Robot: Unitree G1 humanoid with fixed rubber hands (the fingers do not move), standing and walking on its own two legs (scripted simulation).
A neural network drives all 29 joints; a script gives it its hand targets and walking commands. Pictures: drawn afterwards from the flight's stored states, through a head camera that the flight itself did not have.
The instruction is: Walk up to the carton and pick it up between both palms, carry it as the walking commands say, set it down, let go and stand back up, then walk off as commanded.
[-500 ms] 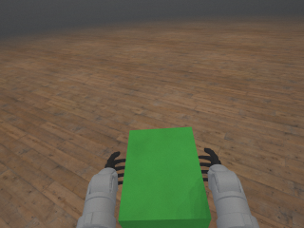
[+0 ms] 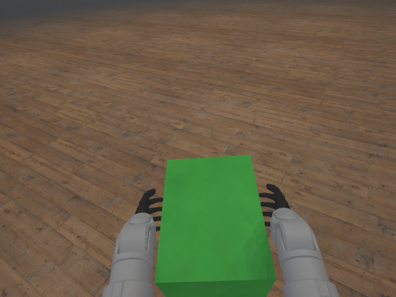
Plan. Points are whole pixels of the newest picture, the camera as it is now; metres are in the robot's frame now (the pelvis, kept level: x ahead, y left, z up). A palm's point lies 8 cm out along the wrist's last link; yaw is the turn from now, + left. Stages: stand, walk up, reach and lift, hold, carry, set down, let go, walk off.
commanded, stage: reach and lift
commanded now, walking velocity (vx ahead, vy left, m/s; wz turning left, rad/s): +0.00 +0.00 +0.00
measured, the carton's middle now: (212, 229) +0.33 -0.01 -0.05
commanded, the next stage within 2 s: hold in 0.80 s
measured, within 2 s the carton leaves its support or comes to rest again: neither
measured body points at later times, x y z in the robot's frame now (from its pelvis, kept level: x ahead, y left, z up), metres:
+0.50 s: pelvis +0.00 -0.02 +0.00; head -0.06 -0.03 +0.45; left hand +0.30 +0.14 +0.04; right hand +0.31 -0.16 +0.04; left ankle +0.00 +0.13 -0.74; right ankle +0.05 -0.14 -0.74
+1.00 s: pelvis -0.01 +0.00 +0.00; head -0.08 -0.01 +0.44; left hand +0.29 +0.14 +0.04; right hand +0.30 -0.15 +0.04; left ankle +0.00 +0.13 -0.74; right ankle +0.05 -0.14 -0.74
